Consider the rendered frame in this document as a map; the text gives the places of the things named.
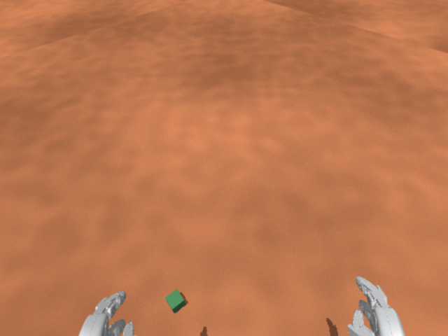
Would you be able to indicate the left robot hand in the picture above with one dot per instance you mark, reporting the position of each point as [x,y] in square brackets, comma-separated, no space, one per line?
[98,323]

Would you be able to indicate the cube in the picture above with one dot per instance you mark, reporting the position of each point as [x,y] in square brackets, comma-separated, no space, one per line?
[175,301]

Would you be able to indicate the right robot hand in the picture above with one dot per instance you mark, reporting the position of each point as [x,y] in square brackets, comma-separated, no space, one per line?
[384,321]

